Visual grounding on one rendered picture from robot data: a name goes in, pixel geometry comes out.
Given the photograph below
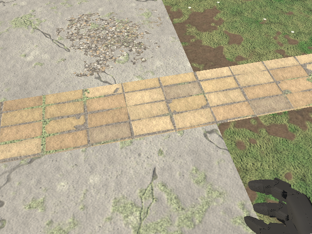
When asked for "robot right hand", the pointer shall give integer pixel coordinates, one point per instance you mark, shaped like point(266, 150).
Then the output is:
point(295, 215)

